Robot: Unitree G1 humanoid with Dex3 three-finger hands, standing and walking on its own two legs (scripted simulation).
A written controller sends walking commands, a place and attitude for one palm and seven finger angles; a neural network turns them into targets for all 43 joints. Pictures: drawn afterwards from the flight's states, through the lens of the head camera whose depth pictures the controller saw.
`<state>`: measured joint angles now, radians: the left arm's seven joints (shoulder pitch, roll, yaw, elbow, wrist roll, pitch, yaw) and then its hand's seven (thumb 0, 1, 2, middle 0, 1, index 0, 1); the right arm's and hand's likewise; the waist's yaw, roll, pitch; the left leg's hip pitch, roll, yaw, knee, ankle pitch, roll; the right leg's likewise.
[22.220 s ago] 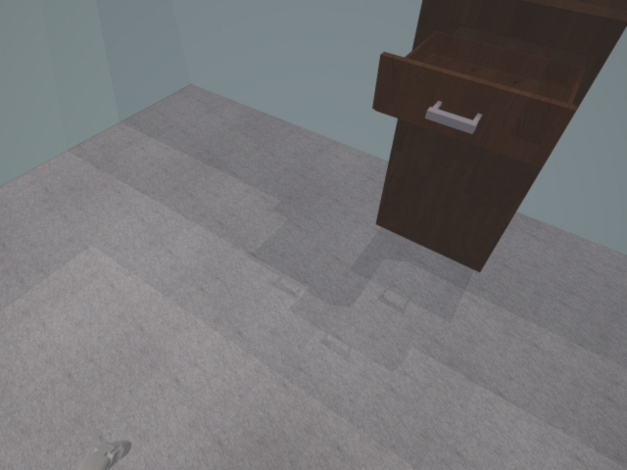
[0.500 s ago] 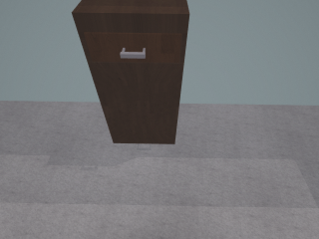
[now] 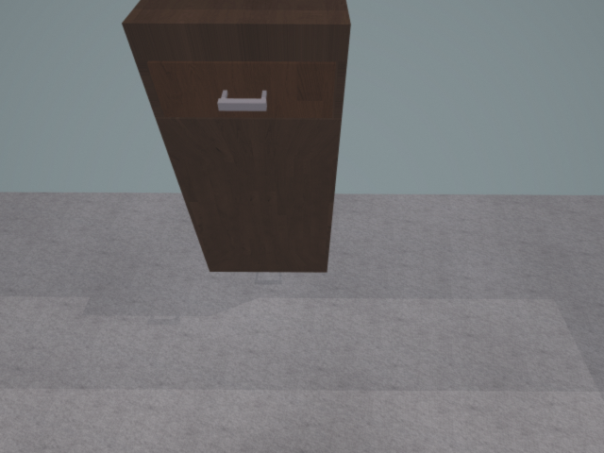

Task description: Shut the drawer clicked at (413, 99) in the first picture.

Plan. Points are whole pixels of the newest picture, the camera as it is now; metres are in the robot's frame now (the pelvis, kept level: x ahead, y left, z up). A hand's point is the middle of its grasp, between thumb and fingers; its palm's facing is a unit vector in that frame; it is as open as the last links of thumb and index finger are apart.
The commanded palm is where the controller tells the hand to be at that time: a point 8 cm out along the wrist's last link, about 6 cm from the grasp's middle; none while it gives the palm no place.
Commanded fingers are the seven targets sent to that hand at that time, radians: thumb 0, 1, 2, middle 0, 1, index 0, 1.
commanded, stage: stand and wait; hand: left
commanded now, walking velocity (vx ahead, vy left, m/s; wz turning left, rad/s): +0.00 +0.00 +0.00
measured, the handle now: (243, 99) +0.83 +0.19 +0.01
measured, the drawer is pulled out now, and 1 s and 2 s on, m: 0.00 0.00 0.00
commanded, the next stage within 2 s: none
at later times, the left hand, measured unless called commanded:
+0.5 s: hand out of the picture +0.06 +0.23 -0.16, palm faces -0.01 -0.96 -0.28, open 7.4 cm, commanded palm none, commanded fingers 0.00 0.90 0.90 -0.20 -0.30 -0.20 -0.30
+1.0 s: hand out of the picture +0.05 +0.24 -0.16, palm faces -0.01 -0.96 -0.30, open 7.4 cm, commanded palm none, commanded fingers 0.00 0.90 0.90 -0.20 -0.30 -0.20 -0.30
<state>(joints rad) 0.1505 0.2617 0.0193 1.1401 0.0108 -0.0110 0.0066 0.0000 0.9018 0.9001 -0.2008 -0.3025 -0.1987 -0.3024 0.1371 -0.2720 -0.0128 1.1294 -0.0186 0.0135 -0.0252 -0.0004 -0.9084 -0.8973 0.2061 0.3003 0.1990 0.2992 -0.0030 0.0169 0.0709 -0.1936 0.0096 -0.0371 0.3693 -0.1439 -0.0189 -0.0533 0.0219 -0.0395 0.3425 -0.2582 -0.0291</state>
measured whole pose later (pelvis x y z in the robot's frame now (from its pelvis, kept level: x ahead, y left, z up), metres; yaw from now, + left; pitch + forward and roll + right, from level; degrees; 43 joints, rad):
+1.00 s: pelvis +0.00 +0.01 +0.00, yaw +0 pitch -2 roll +0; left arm 0.15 0.29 0.02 1.14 0.01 -0.01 0.00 0.00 0.90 0.90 -0.20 -0.30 -0.20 -0.30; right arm 0.13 -0.29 -0.01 1.14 -0.02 0.00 -0.02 0.00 -0.91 -0.90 0.21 0.30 0.20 0.30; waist 0.00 0.01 0.06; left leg -0.17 0.00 -0.02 0.34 -0.13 -0.01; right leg -0.04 0.01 -0.03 0.31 -0.24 -0.01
